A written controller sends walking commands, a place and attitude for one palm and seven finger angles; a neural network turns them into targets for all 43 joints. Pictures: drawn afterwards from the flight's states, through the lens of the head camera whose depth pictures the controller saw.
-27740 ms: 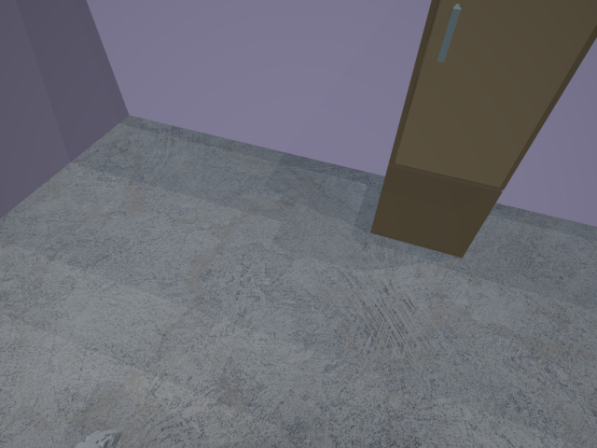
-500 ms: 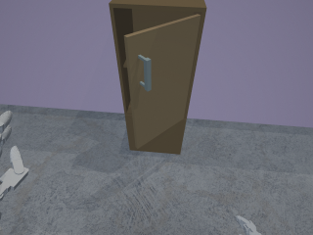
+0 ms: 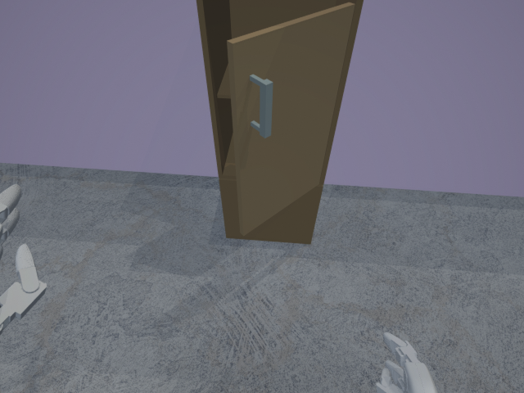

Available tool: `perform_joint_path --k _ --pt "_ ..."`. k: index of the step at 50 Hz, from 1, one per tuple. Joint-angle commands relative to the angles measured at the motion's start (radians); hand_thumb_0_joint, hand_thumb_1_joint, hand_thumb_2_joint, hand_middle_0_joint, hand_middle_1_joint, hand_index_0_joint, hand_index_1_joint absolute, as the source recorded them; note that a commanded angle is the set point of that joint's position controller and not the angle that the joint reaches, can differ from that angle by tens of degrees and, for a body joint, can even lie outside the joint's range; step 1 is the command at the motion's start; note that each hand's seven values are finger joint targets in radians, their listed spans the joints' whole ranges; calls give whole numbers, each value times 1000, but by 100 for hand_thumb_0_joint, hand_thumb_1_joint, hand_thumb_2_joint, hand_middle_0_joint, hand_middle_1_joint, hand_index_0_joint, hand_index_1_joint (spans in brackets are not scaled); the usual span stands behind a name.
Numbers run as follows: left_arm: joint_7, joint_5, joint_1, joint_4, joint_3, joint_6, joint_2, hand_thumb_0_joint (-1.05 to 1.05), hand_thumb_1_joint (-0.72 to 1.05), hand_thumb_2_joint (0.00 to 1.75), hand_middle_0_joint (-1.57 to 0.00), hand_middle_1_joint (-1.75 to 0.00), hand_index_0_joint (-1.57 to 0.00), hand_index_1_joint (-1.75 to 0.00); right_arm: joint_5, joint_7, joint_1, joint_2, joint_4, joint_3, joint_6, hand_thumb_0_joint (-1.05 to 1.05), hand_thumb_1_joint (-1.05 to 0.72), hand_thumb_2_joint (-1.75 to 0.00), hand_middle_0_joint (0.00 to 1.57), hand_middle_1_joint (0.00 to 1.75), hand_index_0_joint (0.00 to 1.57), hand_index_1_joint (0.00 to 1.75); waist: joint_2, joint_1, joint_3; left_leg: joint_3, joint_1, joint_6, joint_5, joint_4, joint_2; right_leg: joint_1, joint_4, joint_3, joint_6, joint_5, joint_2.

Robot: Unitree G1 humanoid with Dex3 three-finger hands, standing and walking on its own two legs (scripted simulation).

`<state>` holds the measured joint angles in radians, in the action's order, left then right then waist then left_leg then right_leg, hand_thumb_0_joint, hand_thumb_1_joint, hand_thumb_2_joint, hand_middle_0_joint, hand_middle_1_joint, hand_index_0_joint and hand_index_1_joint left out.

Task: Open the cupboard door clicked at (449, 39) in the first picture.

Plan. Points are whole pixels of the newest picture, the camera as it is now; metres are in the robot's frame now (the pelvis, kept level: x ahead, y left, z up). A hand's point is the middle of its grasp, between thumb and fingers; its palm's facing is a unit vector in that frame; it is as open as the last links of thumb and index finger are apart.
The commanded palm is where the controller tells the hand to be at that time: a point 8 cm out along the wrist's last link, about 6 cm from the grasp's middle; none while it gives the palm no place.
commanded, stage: stop stepping back and stand still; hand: left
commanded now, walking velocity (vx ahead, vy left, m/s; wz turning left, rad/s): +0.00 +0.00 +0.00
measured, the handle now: (260, 106) +0.64 +0.05 +0.11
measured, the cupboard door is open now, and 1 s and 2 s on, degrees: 46 46 46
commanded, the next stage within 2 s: let the arm hang, fingers relaxed in 0.50 s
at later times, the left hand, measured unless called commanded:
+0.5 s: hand (14, 303) +0.18 +0.28 +0.15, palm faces +0.41 -0.77 -0.49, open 7.4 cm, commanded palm +0.12 +0.32 +0.18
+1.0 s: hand out of the picture +0.00 +0.17 -0.17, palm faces -0.01 -0.98 -0.20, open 7.2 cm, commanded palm none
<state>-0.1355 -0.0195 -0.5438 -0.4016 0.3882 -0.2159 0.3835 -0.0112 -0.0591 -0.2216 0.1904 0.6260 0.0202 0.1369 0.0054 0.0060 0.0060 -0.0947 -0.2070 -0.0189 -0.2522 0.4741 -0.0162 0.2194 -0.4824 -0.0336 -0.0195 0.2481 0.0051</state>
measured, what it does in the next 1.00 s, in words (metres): stands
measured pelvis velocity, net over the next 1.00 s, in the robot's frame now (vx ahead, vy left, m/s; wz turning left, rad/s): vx -0.03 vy -0.01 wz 0.05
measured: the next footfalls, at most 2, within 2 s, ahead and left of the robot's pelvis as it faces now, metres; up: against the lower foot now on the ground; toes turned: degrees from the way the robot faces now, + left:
none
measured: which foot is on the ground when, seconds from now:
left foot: down 0.00-1.00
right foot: down 0.00-1.00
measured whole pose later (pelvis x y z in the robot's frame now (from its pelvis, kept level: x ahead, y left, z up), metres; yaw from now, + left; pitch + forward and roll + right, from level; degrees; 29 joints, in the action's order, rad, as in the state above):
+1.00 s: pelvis -0.03 -0.01 +0.00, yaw +3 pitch -1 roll +0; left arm 0.00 0.02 -0.25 0.96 -0.02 0.03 0.21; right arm -0.03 0.01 -0.24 0.28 1.01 0.00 -0.03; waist -0.01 -0.01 0.09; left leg -0.04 -0.28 -0.01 -0.20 0.49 -0.02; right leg 0.27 -0.50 -0.08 -0.04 0.22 0.00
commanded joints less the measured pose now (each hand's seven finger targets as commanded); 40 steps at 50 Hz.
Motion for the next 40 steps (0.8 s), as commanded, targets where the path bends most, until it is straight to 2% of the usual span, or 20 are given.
perform_joint_path --k 1,3,7,14,16,18,22,26,27,29,30,31,32,33,34,35,37,39,40 --pt "-20 -10 68 -242 135 -63 195 0 90 90 -20 -30 -20 -30 4 -16 86 143 -160 -51 55 0 -90 -90 20 30 20 30 81 -2 -93 131 10 -13 233 -138 -98 -50 30 68 17 -198 -36" --pt "-19 -9 69 -259 133 -60 195 0 90 90 -20 -30 -20 -30 1 -18 93 139 -163 -49 58 0 -90 -90 20 30 20 30 114 1 -101 128 6 -7 229 -150 -98 -61 28 57 19 -192 -33" --pt "-20 -10 52 -256 125 -55 178 0 90 90 -20 -30 -20 -30 3 -16 90 140 -169 -48 57 0 -90 -90 20 30 20 30 98 2 -92 129 -16 4 186 -167 -98 -75 34 45 24 -174 -26" --pt "-23 -10 41 -239 129 -55 174 0 90 90 -20 -30 -20 -30 4 -21 100 140 -171 -52 49 0 -90 -90 20 30 20 30 55 -2 -73 131 -42 13 55 -178 -78 -65 90 59 20 -125 -39" --pt "-23 -8 47 -240 120 -55 167 0 90 90 -20 -30 -20 -30 4 -21 100 143 -173 -53 48 0 -90 -90 20 30 20 30 78 -3 -69 133 -43 11 23 -185 -79 -55 96 63 19 -110 -38" --pt "-26 -4 54 -248 129 -56 179 0 90 90 -20 -30 -20 -30 2 -25 105 143 -172 -55 49 0 -90 -90 20 30 20 30 76 -1 -68 137 -50 11 -12 -197 -79 -57 104 60 20 -86 -38" --pt "-30 -3 45 -243 123 -58 172 0 90 90 -20 -30 -20 -30 4 -28 100 143 -172 -58 49 0 -90 -90 20 30 20 30 45 -2 -76 131 -49 3 -19 -177 -70 -59 122 72 18 -93 -43" --pt "-33 -2 40 -246 124 -60 175 0 90 90 -20 -30 -20 -30 3 -30 100 145 -169 -58 51 0 -90 -90 20 30 20 30 75 -1 -81 131 -44 7 16 -172 -69 -58 119 72 16 -103 -45" --pt "-33 -3 35 -241 127 -60 177 0 90 90 -20 -30 -20 -30 4 -30 97 144 -169 -59 52 0 -90 -90 20 30 20 30 53 0 -86 129 -40 5 25 -165 -67 -60 123 71 17 -108 -46" --pt "-33 -4 28 -236 129 -59 179 0 90 90 -20 -30 -20 -30 3 -31 102 144 -167 -59 51 0 -90 -90 20 30 20 30 53 -1 -77 129 -38 9 37 -158 -63 -49 132 78 14 -108 -51" --pt "104 57 109 572 -281 95 24 0 90 90 -20 -30 -20 -30 20 60 134 327 107 -105 76 0 -90 -90 20 30 20 30 82 -66 28 196 -123 -23 264 2 -109 108 -15 21 -5 -192 -109" --pt "127 46 112 591 -254 181 17 0 90 90 -20 -30 -20 -30 23 66 60 280 100 -102 -7 0 -90 -90 20 30 20 30 99 -46 -68 173 -67 -5 343 -33 -124 93 -12 57 -9 -120 -97" --pt "131 42 117 573 -260 205 6 0 90 90 -20 -30 -20 -30 23 61 60 281 74 -98 -28 0 -90 -90 20 30 20 30 141 -44 -64 185 -73 -19 330 -46 -148 111 -55 40 -3 -18 -73" --pt "131 49 147 605 -265 202 6 0 90 90 -20 -30 -20 -30 13 59 63 277 84 -96 -40 0 -90 -90 20 30 20 30 78 -33 -96 223 -103 -47 325 -50 -163 88 -99 39 -7 25 -57" --pt "131 49 164 651 -268 203 19 0 90 90 -20 -30 -20 -30 8 57 74 279 83 -87 -52 0 -90 -90 20 30 20 30 24 -26 -99 245 -126 -65 269 -68 -170 70 -114 48 -12 57 -53" --pt "131 54 183 705 -272 202 35 0 90 90 -20 -30 -20 -30 0 57 85 285 90 -82 -60 0 -90 -90 20 30 20 30 -47 -18 -99 248 -136 -70 233 -70 -164 44 -100 54 -19 37 -54" --pt "132 63 238 818 -276 196 81 0 90 90 -20 -30 -20 -30 -5 58 84 293 121 -82 -75 0 -90 -90 20 30 20 30 -203 -10 -122 207 -113 -56 200 -17 -116 0 -15 93 -40 -92 -97" --pt "131 60 313 925 -295 199 109 0 90 90 -20 -30 -20 -30 -3 62 77 275 158 -76 -97 0 -90 -90 20 30 20 30 -223 -28 -87 154 -62 -32 93 29 -51 70 78 152 -75 -43 -168" --pt "130 55 344 976 -308 203 106 0 90 90 -20 -30 -20 -30 -6 62 72 265 180 -71 -106 0 -90 -90 20 30 20 30 -169 -37 -65 136 -29 -24 64 41 -34 114 105 170 -88 0 -181"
